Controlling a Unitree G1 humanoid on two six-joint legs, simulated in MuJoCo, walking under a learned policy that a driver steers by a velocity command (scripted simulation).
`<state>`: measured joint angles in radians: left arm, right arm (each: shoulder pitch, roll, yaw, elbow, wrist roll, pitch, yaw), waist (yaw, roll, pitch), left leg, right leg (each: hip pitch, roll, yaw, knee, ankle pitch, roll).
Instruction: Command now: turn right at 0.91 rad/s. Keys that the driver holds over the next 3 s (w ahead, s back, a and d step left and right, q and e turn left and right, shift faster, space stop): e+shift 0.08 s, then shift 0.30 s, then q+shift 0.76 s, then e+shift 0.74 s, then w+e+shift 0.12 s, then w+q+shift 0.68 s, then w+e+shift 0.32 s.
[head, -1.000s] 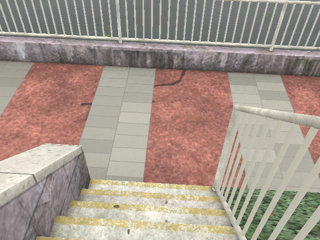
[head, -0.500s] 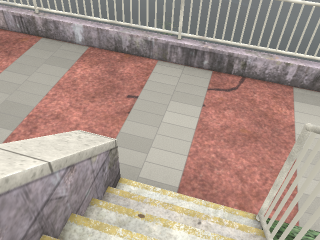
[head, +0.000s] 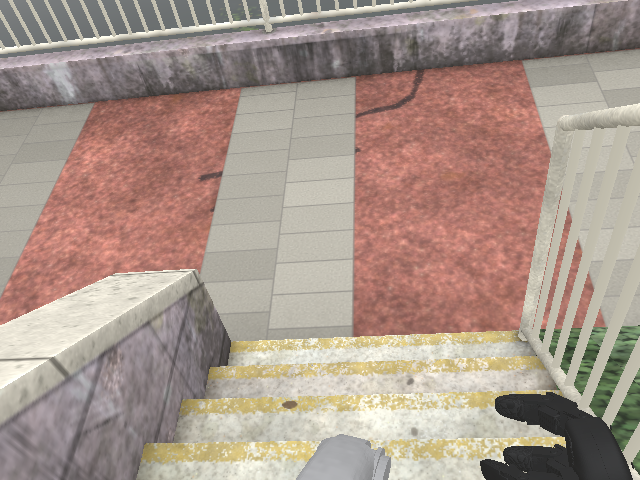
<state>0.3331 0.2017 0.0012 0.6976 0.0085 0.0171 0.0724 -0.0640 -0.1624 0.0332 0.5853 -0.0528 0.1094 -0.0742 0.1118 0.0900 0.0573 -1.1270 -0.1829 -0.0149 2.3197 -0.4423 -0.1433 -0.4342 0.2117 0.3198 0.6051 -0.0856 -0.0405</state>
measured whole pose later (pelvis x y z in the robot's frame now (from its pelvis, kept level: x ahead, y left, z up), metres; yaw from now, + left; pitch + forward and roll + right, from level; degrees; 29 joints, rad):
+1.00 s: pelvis -0.10 +0.05 +0.21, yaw +12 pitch +1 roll +0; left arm 0.30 0.28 0.03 0.70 0.02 0.04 0.02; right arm 0.13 -0.34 -0.08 0.59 0.00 0.11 0.02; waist 0.01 0.02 0.01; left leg -0.76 -0.09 -0.04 1.44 -0.41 0.00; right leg -0.26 -0.05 -0.07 0.61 -0.37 -0.01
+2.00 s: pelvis -0.08 +0.08 +0.20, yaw -11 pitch +1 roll +4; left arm 0.34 0.24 0.02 0.65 0.00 0.06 0.03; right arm 0.09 -0.26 -0.03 0.65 -0.07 0.07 -0.01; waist 0.04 0.05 -0.03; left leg -0.83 -0.07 -0.08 1.42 -0.05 -0.09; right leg -0.36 0.16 0.27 0.78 -0.40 -0.11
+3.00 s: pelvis +0.48 +0.32 -0.26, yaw +10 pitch +0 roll -3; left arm 0.68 0.23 0.02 1.05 -0.01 -0.12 0.04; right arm 0.03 -0.22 -0.02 0.77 -0.05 -0.08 0.01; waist 0.08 0.01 -0.03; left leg -0.73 0.01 -0.16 0.97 0.35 0.03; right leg -0.13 0.15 0.13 0.94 -0.80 -0.07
